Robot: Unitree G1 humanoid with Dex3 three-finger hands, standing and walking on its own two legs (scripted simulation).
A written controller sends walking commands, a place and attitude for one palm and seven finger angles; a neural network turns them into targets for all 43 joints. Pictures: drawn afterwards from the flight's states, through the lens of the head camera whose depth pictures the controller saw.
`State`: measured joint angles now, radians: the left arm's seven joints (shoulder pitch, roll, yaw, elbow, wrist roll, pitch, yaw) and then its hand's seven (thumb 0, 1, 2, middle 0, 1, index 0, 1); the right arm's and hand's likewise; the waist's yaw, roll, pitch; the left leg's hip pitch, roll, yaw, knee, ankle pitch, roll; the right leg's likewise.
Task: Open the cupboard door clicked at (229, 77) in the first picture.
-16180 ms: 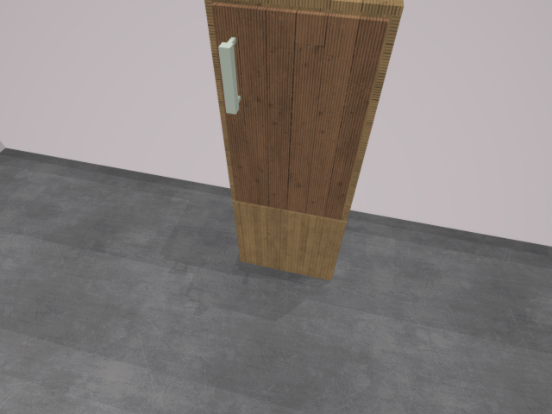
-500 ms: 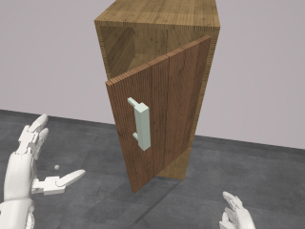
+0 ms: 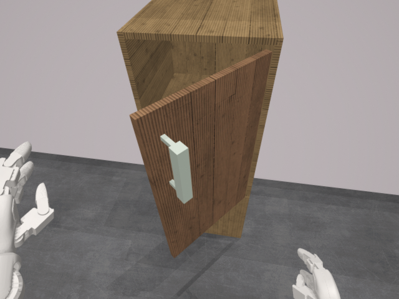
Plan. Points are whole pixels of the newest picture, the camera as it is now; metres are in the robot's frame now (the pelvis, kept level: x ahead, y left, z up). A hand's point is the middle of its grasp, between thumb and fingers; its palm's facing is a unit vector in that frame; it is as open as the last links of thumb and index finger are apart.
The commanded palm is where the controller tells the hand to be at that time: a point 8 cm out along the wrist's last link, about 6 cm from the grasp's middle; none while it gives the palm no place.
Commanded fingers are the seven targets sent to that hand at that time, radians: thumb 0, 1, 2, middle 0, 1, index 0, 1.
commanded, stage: draw the hand back to the body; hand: left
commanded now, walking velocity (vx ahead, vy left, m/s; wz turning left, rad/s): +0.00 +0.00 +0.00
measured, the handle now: (175, 169) +0.33 +0.10 +0.10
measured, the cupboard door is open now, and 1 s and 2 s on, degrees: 51 51 51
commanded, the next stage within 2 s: step back with the hand held close in 0.22 s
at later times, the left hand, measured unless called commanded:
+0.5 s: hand (43, 214) +0.18 +0.27 +0.16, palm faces +0.42 -0.78 -0.46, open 7.4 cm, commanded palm +0.12 +0.30 +0.17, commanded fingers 0.00 0.90 0.90 -0.20 -0.30 -0.20 -0.30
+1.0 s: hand (0, 269) +0.10 +0.28 +0.15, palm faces +0.42 -0.76 -0.49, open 7.4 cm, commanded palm +0.04 +0.32 +0.17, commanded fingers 0.00 0.90 0.90 -0.20 -0.30 -0.20 -0.30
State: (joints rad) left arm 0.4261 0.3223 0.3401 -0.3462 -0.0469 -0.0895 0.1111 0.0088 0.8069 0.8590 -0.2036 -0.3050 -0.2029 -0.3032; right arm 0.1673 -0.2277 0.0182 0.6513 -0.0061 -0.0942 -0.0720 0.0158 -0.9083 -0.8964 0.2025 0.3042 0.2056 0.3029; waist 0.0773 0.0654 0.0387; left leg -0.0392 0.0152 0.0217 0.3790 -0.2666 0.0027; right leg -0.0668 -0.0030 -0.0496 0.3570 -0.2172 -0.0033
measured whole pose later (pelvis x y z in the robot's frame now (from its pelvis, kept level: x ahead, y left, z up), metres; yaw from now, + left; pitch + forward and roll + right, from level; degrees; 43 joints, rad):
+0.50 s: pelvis -0.02 +0.00 +0.00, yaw +0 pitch -1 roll -1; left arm 0.49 0.36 0.39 -0.41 -0.04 -0.15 0.10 0.01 0.89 0.89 -0.21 -0.31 -0.21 -0.30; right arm 0.16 -0.23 0.02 0.60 0.00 -0.04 -0.07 0.02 -0.91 -0.90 0.20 0.30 0.21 0.30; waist 0.03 0.06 0.02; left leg -0.15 0.02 0.02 0.43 -0.26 0.01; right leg -0.15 0.00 -0.05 0.36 -0.18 0.00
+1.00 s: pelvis -0.10 +0.02 -0.02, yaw +0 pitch +0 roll -1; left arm 0.54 0.40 0.44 -0.53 -0.01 -0.22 0.15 0.01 0.89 0.89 -0.21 -0.31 -0.21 -0.30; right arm 0.20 -0.22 0.00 0.54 0.01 -0.05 -0.08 0.01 -0.91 -0.90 0.20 0.30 0.21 0.30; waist 0.01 0.00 0.06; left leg -0.40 -0.01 0.04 0.64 -0.26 0.04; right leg -0.40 -0.03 -0.03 0.56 -0.15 0.02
